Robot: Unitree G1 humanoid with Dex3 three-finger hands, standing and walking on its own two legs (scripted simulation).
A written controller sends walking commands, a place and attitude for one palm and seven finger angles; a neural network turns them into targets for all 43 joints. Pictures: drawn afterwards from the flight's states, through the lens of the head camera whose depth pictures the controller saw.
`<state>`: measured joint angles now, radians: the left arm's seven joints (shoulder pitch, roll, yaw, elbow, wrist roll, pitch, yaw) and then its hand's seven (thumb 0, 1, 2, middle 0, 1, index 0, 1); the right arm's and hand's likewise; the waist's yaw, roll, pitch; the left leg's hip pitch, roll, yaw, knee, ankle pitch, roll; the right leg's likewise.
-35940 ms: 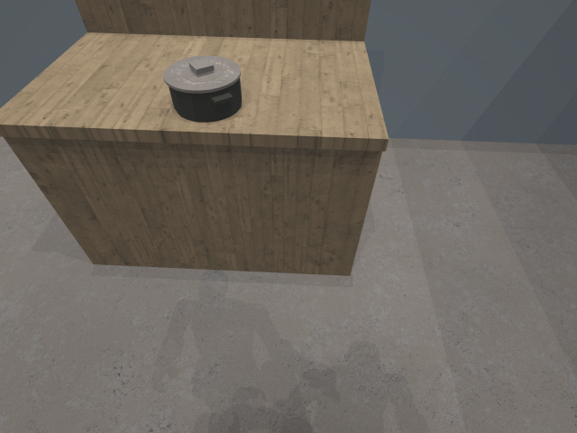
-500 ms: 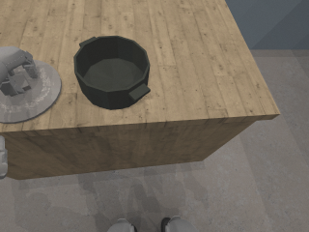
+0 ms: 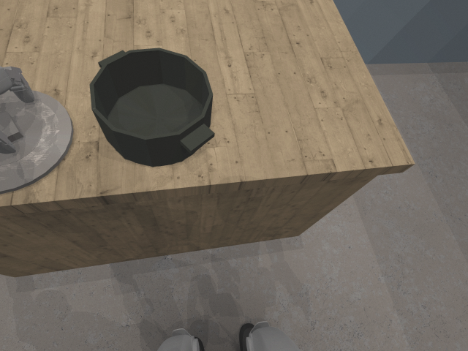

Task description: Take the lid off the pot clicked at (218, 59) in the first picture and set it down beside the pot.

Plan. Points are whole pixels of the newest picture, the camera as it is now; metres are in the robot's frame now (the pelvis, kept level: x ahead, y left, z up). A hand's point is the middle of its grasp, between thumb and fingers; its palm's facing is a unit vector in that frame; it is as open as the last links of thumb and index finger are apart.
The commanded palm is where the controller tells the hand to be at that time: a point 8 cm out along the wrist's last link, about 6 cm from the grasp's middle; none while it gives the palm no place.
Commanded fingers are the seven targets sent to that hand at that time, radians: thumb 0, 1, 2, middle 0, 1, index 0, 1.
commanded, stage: raise the empty hand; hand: left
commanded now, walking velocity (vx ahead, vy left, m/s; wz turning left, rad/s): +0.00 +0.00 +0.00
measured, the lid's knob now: out of the picture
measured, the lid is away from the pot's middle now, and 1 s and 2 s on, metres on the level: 0.25 0.25 0.25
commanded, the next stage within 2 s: draw the hand back to the body in 1.38 s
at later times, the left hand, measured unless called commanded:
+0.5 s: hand out of the picture +0.48 +0.34 +0.09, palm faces -0.45 -0.13 -0.89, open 11.0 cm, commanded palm +0.51 +0.33 +0.15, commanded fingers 0.00 0.04 0.53 -0.31 -0.93 -0.31 -0.93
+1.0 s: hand out of the picture +0.48 +0.34 +0.14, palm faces -0.40 -0.12 -0.91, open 11.0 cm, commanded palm +0.51 +0.33 +0.20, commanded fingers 0.00 0.04 0.53 -0.31 -0.93 -0.31 -0.93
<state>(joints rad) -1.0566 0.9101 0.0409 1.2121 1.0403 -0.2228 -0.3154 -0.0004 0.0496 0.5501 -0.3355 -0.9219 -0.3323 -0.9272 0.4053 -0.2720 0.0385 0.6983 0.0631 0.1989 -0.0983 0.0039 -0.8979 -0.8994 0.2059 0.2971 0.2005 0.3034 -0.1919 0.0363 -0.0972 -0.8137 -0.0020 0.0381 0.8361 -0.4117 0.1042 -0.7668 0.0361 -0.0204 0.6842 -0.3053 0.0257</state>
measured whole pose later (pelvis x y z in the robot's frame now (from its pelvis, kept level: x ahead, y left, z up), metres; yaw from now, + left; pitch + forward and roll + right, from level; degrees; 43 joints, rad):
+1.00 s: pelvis +0.01 +0.00 +0.02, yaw +1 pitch +16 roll -4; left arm -1.12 0.87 -0.04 1.16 1.00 -0.16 -0.40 0.00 0.05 0.53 -0.33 -0.93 -0.32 -0.93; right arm 0.38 -0.28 0.02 0.71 0.08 0.18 -0.07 0.00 -0.90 -0.90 0.20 0.30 0.20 0.30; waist -0.14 0.04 -0.09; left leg -0.60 -0.03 0.04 0.67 -0.36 0.11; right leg -0.56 0.02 -0.01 0.53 -0.26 0.02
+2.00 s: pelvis +0.02 +0.00 +0.03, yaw +4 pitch +10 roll -3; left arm -0.83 0.79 0.02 0.81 0.78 -0.12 -0.41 0.00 0.05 0.53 -0.33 -0.93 -0.33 -0.93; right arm 0.28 -0.27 -0.01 0.61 0.08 0.21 -0.02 0.01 -0.90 -0.90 0.20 0.30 0.20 0.30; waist -0.06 0.05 -0.06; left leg -0.41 -0.06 0.02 0.53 -0.30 0.10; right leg -0.37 -0.01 -0.03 0.43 -0.24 0.02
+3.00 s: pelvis +0.01 -0.07 +0.04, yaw +3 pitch -3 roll -1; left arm 0.00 0.39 0.34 0.06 -0.10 -0.10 0.08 0.01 0.82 0.87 -0.22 -0.35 -0.22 -0.36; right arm 0.17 -0.25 0.02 0.66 0.05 -0.07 -0.06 0.01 -0.90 -0.90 0.20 0.30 0.20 0.30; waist 0.02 0.07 0.02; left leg -0.09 0.01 0.01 0.41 -0.27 0.01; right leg -0.09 0.06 -0.03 0.35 -0.22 -0.05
